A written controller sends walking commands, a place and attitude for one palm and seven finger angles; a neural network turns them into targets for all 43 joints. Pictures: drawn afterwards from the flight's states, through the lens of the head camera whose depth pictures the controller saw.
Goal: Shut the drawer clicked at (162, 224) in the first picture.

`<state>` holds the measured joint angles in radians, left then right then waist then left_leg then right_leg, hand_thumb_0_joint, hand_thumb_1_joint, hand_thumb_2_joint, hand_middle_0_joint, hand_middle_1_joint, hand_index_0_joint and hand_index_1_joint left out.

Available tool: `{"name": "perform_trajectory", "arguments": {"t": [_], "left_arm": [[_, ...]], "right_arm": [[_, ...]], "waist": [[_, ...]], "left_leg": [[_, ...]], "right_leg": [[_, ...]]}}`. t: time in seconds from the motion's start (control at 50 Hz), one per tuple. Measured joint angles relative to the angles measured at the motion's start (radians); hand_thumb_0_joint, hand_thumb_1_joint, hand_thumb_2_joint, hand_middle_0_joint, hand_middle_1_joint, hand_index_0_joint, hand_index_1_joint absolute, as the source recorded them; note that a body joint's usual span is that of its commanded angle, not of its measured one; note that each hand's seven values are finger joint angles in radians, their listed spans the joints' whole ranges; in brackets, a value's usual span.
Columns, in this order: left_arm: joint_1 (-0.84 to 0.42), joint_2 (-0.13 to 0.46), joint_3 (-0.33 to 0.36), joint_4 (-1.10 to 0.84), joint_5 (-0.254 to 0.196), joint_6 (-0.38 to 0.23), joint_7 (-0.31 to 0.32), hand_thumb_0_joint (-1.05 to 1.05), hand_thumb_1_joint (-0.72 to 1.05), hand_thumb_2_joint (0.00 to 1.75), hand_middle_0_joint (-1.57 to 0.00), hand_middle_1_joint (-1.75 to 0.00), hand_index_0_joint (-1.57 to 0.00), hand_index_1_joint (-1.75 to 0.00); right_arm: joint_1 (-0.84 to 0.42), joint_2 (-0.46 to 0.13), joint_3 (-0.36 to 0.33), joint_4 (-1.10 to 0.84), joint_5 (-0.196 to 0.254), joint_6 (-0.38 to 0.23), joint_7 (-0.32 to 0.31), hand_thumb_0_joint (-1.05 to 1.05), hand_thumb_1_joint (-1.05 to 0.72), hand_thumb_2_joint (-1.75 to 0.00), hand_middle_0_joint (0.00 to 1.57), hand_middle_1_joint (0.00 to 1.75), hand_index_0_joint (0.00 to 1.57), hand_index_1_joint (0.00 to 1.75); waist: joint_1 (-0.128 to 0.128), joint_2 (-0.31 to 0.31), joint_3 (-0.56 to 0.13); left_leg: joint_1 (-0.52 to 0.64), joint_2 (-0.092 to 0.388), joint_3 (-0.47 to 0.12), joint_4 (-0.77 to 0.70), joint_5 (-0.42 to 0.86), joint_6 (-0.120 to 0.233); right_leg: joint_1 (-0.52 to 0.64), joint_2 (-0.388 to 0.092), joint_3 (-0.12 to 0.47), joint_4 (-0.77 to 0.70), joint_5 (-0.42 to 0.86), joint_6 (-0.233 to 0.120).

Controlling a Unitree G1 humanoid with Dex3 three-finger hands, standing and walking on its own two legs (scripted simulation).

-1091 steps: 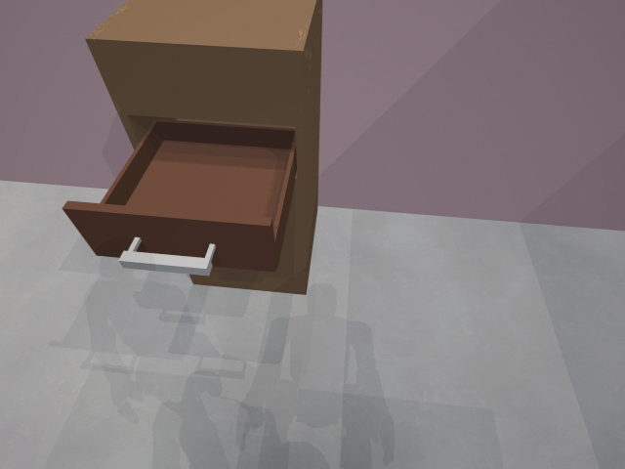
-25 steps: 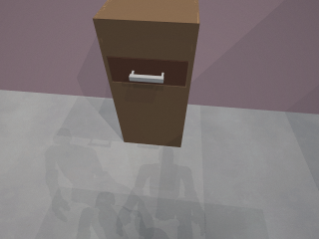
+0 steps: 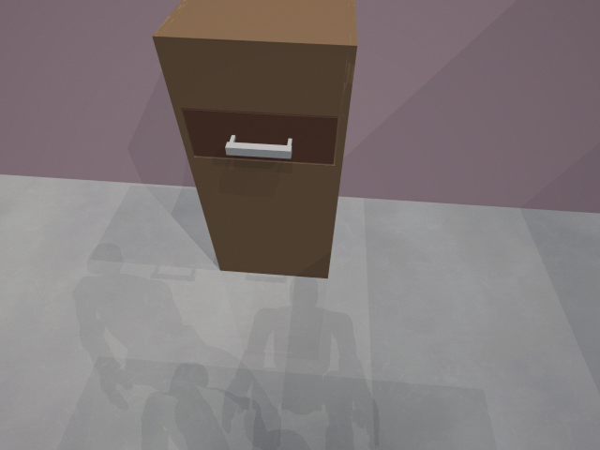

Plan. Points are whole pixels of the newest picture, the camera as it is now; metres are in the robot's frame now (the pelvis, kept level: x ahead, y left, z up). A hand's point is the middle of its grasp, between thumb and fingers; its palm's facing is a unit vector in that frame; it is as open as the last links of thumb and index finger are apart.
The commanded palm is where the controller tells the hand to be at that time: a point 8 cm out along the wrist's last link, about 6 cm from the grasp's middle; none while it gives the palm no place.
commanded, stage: look to check the result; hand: left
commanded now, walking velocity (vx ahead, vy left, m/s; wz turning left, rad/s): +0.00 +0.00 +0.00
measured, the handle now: (260, 145) +0.82 +0.14 -0.11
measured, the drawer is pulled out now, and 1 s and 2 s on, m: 0.00 0.00 0.00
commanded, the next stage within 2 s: stand and wait in 0.50 s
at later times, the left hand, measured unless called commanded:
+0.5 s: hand out of the picture +0.01 +0.15 -0.18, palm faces +0.03 -0.98 -0.19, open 7.4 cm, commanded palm none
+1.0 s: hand out of the picture +0.02 +0.15 -0.17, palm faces +0.03 -0.98 -0.20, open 7.4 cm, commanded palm none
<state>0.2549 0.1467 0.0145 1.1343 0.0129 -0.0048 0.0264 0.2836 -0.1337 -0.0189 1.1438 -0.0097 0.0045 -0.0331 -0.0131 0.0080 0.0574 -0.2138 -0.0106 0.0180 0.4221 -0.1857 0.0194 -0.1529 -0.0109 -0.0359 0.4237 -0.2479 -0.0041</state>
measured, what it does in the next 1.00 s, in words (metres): stands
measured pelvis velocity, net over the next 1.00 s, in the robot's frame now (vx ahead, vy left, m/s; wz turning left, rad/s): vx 0.01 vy -0.02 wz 0.00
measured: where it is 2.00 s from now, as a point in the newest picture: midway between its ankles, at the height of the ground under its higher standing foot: outside the picture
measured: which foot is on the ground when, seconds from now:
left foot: down 0.00-1.00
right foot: down 0.00-1.00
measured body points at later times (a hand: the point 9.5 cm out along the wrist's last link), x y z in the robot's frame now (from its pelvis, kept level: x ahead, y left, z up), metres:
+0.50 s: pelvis +0.01 -0.01 +0.00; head +0.03 -0.02 +0.45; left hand +0.01 +0.20 -0.16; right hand +0.01 -0.23 -0.16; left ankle +0.03 +0.11 -0.74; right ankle -0.01 -0.12 -0.74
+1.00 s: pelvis +0.01 -0.02 +0.00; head +0.03 -0.03 +0.45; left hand +0.02 +0.20 -0.16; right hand +0.01 -0.24 -0.16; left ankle +0.03 +0.11 -0.74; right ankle -0.01 -0.12 -0.74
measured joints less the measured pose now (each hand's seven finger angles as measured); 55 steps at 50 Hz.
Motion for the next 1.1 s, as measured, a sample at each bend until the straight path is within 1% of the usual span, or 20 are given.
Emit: {"name": "perform_trajectory", "arguments": {"t": [0.46, 0.76, 1.1], "left_arm": [[0.011, -0.016, 0.0, 0.011, -0.001, -0.005, 0.003, 0.01, 0.91, 0.9, -0.2, -0.3, -0.2, -0.3], [0.005, -0.008, 0.004, 0.007, -0.001, -0.008, 0.004, 0.01, 0.91, 0.9, -0.2, -0.3, -0.2, -0.3], [0.002, 0.0, 0.006, 0.005, -0.001, -0.007, 0.003, 0.01, 0.91, 0.9, -0.2, -0.3, -0.2, -0.3]], "right_arm": [[-0.027, -0.003, 0.0, 0.006, 0.001, -0.003, -0.006, 0.0, -0.91, -0.9, 0.2, 0.3, 0.2, 0.3], [-0.024, -0.004, 0.0, 0.011, 0.001, -0.003, -0.007, 0.0, -0.9, -0.9, 0.2, 0.3, 0.2, 0.3], [-0.027, -0.011, 0.0, 0.011, 0.0, -0.003, -0.007, 0.0, -0.9, -0.9, 0.2, 0.3, 0.2, 0.3]], "waist": [[0.007, 0.003, -0.004], [0.004, 0.002, -0.005], [0.004, 0.004, -0.003]], "left_leg": [[0.025, 0.015, -0.005, -0.009, -0.013, -0.019], [0.036, 0.025, -0.009, -0.014, -0.017, -0.03], [0.042, 0.03, -0.008, -0.02, -0.014, -0.033]], "right_leg": [[0.024, 0.015, -0.004, -0.007, -0.015, -0.018], [0.037, 0.026, -0.007, -0.017, -0.016, -0.027], [0.043, 0.031, -0.006, -0.025, -0.011, -0.031]]}}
